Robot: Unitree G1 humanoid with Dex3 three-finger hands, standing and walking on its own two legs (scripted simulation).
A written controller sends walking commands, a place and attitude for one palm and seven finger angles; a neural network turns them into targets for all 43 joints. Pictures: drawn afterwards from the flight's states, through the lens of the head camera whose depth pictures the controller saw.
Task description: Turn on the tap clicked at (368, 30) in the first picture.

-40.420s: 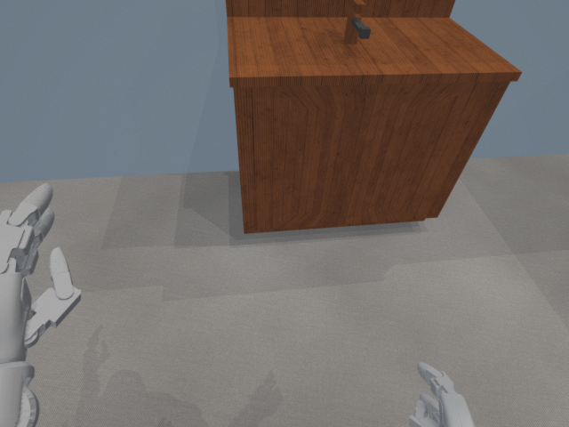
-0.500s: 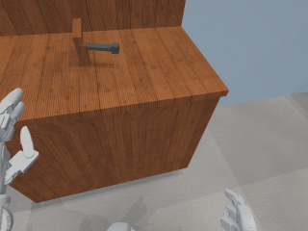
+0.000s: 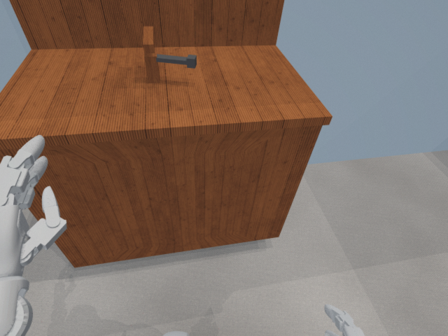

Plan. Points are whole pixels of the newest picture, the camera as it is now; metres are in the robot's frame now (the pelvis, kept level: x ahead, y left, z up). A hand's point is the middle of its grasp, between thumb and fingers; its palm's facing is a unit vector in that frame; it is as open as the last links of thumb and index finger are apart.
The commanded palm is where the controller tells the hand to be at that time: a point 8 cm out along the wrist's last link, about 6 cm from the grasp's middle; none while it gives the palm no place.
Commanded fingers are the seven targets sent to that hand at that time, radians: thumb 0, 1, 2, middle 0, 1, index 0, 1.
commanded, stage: stop stepping back and stand still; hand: left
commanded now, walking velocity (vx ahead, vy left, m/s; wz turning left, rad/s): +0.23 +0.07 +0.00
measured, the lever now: (191, 61) +0.82 +0.15 +0.12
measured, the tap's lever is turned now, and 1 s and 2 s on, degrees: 73 73 73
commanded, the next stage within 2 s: stand and check the lever's angle in 0.56 s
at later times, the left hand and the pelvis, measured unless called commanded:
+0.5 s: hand (65, 242) +0.19 +0.22 +0.17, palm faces +0.38 -0.86 -0.34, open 7.4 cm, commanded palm +0.13 +0.26 +0.20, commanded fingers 0.00 0.90 0.90 -0.20 -0.30 -0.20 -0.30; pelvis -0.02 -0.02 +0.00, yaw +1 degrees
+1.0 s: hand (62, 219) +0.22 +0.23 +0.17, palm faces +0.41 -0.84 -0.36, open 7.4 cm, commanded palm +0.16 +0.27 +0.20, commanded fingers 0.00 0.90 0.90 -0.20 -0.30 -0.20 -0.30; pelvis +0.01 -0.01 +0.02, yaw +1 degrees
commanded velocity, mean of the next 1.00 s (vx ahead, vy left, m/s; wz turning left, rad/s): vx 0.04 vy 0.01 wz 0.00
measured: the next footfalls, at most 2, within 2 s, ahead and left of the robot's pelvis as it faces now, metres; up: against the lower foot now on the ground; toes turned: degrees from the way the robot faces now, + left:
left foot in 0.06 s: +0.04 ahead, +0.10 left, +0.00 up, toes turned +2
right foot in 0.32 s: +0.07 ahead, -0.12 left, +0.00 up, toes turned +0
